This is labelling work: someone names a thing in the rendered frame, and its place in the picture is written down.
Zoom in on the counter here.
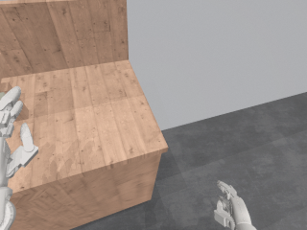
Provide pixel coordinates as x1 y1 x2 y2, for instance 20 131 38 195
0 0 168 230

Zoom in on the robot left forearm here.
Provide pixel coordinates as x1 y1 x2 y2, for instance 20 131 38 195
0 186 16 230

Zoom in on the robot right hand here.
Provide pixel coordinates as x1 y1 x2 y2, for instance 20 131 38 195
214 180 252 230

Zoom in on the robot left hand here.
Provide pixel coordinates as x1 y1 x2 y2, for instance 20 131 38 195
0 86 38 187

